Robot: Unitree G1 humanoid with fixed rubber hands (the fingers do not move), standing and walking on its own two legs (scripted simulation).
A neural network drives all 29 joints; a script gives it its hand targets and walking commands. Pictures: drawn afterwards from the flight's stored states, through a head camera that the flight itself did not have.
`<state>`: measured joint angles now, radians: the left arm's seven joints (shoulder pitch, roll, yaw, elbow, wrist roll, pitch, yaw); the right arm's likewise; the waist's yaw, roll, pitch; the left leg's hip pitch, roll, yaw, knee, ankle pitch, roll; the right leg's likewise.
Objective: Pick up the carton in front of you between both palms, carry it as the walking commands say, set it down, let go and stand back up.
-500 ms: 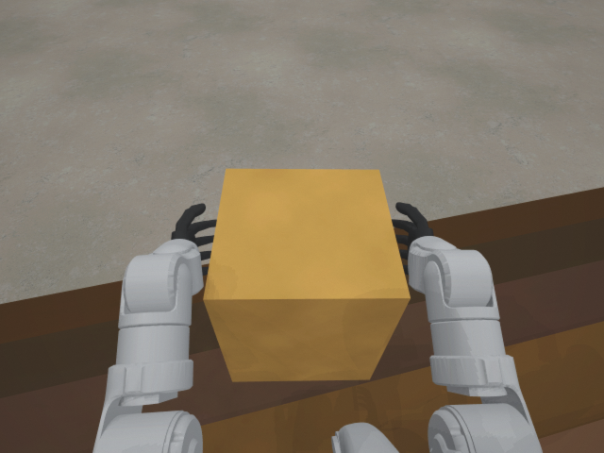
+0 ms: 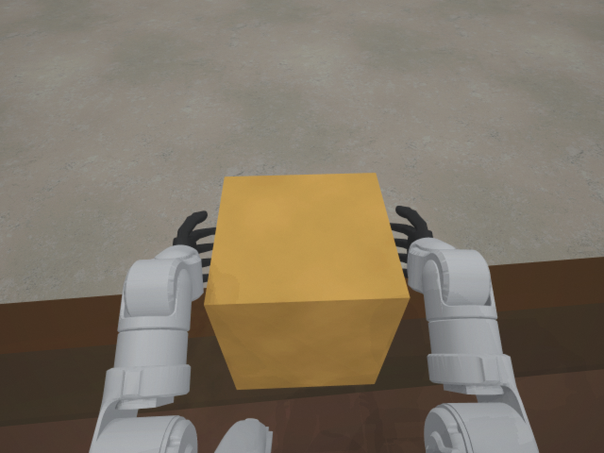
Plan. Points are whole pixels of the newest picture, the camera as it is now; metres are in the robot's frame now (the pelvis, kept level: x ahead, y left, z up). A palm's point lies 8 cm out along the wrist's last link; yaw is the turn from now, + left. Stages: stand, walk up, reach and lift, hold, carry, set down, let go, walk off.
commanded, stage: carry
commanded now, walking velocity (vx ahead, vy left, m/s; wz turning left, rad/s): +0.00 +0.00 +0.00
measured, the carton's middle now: (303, 285) +0.35 +0.03 +0.01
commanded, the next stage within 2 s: none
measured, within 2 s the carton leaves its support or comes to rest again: neither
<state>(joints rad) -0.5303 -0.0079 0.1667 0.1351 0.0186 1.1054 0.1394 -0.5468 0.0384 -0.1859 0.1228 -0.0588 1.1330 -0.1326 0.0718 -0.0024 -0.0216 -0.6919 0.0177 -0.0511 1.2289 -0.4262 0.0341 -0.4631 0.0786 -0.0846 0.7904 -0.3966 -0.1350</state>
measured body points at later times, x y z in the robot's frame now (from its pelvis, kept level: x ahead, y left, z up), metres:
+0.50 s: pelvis +0.30 +0.05 -0.11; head +0.33 +0.05 +0.34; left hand +0.67 +0.17 -0.04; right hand +0.64 -0.13 -0.04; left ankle +0.30 +0.08 -0.82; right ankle +0.34 -0.10 -0.75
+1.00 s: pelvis +0.62 -0.01 -0.22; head +0.63 -0.01 +0.23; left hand +0.96 +0.17 -0.15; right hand +0.98 -0.13 -0.15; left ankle +0.65 +0.15 -0.86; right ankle +0.61 -0.04 -0.93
